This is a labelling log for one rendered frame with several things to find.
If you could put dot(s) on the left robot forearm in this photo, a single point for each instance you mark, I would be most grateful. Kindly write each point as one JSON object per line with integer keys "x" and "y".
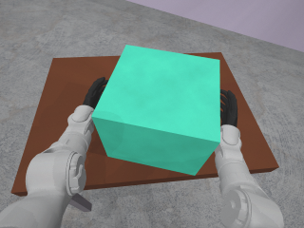
{"x": 77, "y": 136}

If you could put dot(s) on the left robot upper arm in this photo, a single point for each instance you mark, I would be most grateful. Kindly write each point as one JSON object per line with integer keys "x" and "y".
{"x": 53, "y": 179}

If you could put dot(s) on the right robot upper arm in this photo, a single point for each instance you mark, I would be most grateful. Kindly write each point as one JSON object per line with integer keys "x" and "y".
{"x": 243, "y": 209}

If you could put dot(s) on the carton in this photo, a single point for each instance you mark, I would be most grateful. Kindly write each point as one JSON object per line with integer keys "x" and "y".
{"x": 161, "y": 108}

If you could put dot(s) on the table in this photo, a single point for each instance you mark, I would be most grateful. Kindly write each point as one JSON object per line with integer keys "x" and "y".
{"x": 66, "y": 86}

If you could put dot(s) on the right robot forearm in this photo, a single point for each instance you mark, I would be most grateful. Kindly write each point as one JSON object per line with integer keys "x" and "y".
{"x": 233, "y": 171}

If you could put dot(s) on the left robot hand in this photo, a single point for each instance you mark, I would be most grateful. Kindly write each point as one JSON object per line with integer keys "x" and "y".
{"x": 95, "y": 92}

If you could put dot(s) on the right robot hand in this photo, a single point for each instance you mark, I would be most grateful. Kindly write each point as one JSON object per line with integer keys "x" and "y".
{"x": 229, "y": 116}

